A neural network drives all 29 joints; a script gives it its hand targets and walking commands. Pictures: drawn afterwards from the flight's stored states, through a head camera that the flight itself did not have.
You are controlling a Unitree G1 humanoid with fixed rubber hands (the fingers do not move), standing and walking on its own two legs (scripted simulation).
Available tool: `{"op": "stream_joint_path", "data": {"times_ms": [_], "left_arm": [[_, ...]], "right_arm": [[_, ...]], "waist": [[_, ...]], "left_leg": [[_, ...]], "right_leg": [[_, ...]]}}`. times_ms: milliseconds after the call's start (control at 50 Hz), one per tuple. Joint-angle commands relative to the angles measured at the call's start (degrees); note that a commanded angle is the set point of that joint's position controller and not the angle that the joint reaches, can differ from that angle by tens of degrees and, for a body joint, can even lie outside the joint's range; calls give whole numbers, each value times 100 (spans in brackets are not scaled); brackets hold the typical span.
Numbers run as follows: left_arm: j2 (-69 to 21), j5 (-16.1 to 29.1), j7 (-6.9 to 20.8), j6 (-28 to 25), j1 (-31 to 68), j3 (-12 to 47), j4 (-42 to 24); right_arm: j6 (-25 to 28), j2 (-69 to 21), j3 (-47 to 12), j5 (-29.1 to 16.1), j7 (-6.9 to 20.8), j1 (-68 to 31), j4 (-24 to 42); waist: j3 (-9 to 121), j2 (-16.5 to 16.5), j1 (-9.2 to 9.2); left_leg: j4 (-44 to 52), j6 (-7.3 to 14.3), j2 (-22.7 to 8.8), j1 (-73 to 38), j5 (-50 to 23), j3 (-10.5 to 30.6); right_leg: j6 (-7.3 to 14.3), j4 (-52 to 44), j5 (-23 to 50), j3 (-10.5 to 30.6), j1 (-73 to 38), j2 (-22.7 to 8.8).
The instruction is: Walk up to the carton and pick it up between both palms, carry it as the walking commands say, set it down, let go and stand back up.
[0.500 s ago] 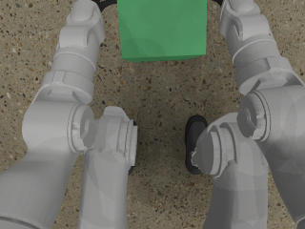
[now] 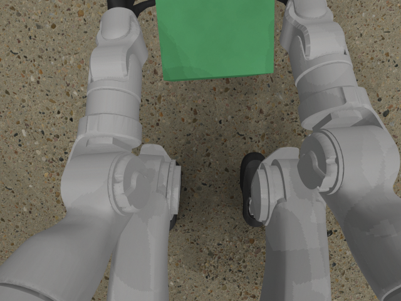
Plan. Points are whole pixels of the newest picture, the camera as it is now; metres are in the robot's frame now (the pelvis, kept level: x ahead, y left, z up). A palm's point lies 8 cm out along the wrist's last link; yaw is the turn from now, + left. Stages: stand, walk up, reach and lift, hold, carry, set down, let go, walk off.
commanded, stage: reach and lift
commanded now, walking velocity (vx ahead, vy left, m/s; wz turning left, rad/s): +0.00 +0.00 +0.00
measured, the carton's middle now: (209, 9) +0.56 +0.00 -0.22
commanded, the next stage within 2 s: none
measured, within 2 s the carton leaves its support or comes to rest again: neither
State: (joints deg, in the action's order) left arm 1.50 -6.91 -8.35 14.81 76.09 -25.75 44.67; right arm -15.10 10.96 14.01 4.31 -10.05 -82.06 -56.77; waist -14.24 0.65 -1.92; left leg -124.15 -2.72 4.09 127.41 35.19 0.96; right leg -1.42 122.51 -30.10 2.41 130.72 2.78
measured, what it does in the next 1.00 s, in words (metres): rises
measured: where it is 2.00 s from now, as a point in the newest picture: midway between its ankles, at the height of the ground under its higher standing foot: (209, 204)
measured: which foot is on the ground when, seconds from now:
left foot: down 0.00-1.00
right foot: down 0.00-1.00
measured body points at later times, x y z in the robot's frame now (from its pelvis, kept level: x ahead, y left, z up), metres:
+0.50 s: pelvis +0.00 +0.00 +0.04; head +0.34 -0.01 +0.34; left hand +0.53 +0.13 -0.08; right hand +0.55 -0.12 -0.08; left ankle +0.10 +0.12 -0.35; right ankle +0.12 -0.12 -0.35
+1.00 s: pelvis +0.00 +0.00 +0.09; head +0.30 -0.01 +0.42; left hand +0.51 +0.13 +0.00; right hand +0.53 -0.12 +0.00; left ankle +0.10 +0.12 -0.35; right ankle +0.12 -0.12 -0.35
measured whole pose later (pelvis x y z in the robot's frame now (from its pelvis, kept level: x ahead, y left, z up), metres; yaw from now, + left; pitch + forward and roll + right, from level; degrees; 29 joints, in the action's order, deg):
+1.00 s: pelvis +0.00 +0.00 +0.09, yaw +0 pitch +43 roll +2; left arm -7.4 -16.1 -9.5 19.6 63.2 -31.8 34.9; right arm -20.1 -0.5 23.6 15.8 -9.6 -69.0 -44.9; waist 2.9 -0.3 -1.5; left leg -106.8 -2.3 3.9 118.1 31.8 1.4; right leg -1.6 105.4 -27.4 3.2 120.9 3.1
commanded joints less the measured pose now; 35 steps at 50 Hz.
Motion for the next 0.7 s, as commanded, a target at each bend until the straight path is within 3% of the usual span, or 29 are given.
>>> {"op": "stream_joint_path", "data": {"times_ms": [0,260,680], "left_arm": [[-5460,573,1732,9,3768,2634,-208],[-5734,565,1726,123,3471,3024,-696],[-6122,17,1590,328,2974,2584,-376]], "right_arm": [[284,-6108,-1871,-568,1751,-3578,799],[118,-6538,-2011,-441,1643,-3063,1098],[-145,-6725,-1518,135,1806,-2487,925]], "waist": [[7306,-505,-152],[8176,-406,-96],[7916,-244,-3]], "left_leg": [[1152,180,563,-2814,-1787,-595],[1437,100,614,-3160,-2275,-589],[2446,91,668,-3571,-1767,-511]], "right_leg": [[125,-807,1710,-605,-4327,628],[74,-1080,2227,-572,-4847,709],[97,-2047,1387,-688,-4377,774]]}}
